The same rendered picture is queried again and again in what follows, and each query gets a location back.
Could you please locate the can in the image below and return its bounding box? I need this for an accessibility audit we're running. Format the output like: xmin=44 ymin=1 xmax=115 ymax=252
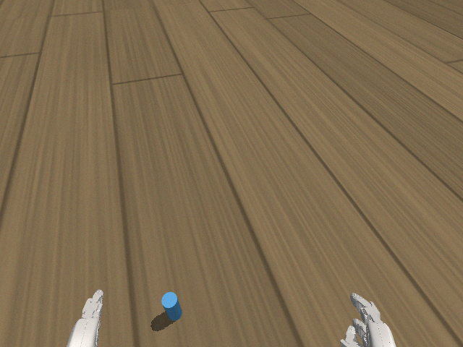
xmin=161 ymin=292 xmax=182 ymax=321

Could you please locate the left robot hand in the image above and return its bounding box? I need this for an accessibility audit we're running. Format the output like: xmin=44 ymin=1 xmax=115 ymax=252
xmin=67 ymin=289 xmax=103 ymax=347

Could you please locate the right robot hand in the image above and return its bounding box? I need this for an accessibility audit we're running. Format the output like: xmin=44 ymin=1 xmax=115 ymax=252
xmin=341 ymin=293 xmax=396 ymax=347

